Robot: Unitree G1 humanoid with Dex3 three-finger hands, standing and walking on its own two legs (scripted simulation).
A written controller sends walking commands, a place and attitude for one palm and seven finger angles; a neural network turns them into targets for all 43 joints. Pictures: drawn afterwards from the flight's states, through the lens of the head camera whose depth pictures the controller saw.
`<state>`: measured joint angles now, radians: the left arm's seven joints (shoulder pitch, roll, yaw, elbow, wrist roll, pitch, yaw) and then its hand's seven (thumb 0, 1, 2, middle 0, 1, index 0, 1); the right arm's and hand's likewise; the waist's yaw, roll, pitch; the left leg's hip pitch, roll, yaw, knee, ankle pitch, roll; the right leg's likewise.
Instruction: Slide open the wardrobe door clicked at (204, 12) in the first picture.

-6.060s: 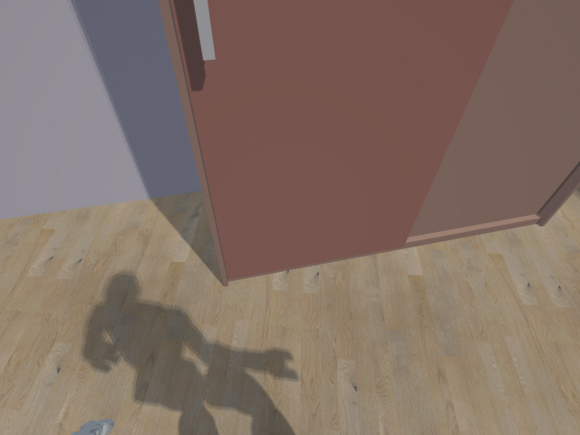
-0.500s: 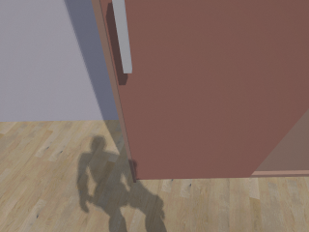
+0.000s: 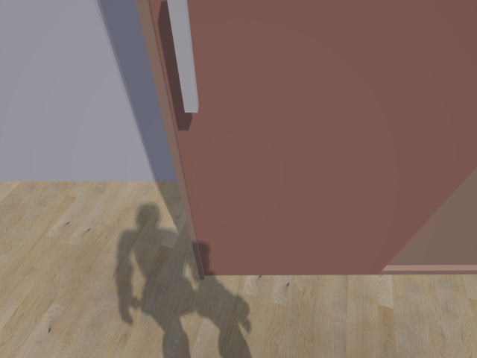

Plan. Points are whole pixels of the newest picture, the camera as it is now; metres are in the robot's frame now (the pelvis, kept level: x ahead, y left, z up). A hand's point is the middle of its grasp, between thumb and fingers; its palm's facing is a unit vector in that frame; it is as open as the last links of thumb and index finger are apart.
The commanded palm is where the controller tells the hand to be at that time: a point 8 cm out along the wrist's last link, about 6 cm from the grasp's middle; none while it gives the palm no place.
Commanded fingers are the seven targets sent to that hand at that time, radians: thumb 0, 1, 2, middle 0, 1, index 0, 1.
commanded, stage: look again from close up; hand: left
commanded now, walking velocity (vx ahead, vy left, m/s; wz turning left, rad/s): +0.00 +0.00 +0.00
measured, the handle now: (185, 42) +0.52 +0.12 +0.27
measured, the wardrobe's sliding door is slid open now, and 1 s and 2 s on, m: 0.00 0.00 0.00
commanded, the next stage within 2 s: raise the hand with hooked fingers in 0.08 s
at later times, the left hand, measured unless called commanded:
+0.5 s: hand (128, 311) +0.18 +0.18 +0.02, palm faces +0.04 -1.00 -0.03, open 8.1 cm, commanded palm +0.12 +0.25 +0.00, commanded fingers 0.00 0.50 0.73 -0.23 -0.56 -0.23 -0.56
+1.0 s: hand (73, 278) +0.20 +0.24 +0.10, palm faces +0.10 -0.99 -0.08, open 11.0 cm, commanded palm +0.16 +0.28 +0.11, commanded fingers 0.00 -0.08 0.48 -0.27 -0.93 -0.27 -0.93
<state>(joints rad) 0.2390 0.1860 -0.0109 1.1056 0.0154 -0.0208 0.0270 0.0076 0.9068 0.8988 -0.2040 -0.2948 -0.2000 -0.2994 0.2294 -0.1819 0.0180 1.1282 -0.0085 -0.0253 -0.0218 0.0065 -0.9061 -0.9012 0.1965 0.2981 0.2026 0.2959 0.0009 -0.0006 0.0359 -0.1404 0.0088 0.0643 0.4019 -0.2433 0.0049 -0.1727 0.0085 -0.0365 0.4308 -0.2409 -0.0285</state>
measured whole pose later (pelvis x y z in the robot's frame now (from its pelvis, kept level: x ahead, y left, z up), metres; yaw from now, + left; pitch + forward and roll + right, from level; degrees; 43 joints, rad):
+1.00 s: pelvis -0.01 +0.01 -0.02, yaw +2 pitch +2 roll -1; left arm 0.34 0.30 0.29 -0.16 -0.34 -0.10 -0.28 0.01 0.14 0.58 -0.26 -0.78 -0.26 -0.79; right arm 0.28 -0.21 0.08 0.61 0.05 -0.28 -0.07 0.02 -0.90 -0.90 0.20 0.30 0.21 0.30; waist 0.03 0.05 -0.07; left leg -0.37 0.01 0.02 0.70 -0.37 0.02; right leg -0.35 0.00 -0.08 0.65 -0.34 -0.01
